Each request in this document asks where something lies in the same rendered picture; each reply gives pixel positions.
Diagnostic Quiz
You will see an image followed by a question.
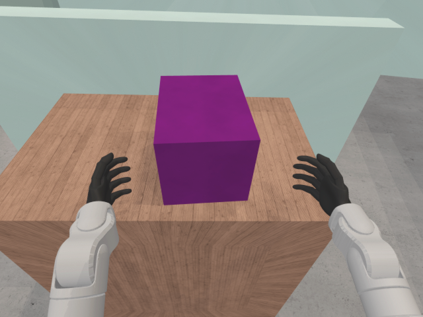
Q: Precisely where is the carton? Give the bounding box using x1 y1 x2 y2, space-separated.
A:
153 75 260 205

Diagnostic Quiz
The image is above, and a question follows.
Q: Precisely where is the pedestal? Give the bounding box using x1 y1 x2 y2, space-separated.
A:
0 93 332 317

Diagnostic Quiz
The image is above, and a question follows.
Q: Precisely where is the right robot forearm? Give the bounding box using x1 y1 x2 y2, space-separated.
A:
328 203 423 317

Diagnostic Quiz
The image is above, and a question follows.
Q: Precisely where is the right robot hand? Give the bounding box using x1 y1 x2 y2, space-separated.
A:
293 154 351 216

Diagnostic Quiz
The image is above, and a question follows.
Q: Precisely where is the left robot hand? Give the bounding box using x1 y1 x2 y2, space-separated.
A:
87 153 132 205

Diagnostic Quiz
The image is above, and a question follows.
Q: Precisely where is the left robot forearm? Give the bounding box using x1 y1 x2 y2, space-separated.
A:
48 201 119 317

